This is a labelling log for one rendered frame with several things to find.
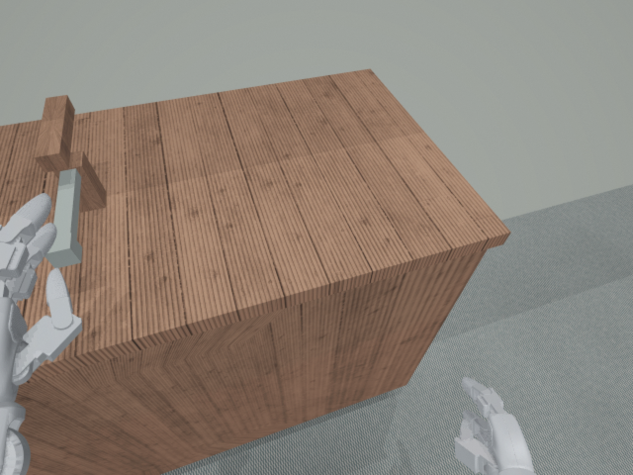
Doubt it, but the robot left hand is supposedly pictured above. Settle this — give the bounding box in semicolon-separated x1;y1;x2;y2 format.
0;193;82;402

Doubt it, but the robot right hand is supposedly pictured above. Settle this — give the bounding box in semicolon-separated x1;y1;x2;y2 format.
455;377;534;475

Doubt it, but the tap lever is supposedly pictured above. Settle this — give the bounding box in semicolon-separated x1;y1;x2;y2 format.
45;168;82;268

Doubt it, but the counter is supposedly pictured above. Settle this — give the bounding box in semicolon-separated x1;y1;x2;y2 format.
0;69;511;475

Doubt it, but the left robot forearm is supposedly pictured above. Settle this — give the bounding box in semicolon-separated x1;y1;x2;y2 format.
0;402;31;475

